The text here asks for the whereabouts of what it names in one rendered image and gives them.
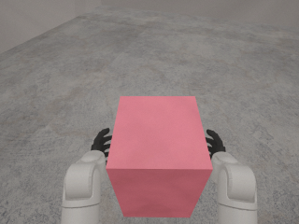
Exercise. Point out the robot left forearm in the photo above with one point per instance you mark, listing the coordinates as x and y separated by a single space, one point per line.
82 189

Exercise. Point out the right robot hand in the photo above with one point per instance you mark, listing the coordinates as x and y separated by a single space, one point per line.
217 144

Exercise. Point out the robot right forearm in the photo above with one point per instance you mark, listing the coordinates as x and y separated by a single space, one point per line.
236 190

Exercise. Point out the left robot hand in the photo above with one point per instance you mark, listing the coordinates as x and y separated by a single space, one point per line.
98 142

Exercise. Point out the carton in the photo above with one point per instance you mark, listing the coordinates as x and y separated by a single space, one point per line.
158 161

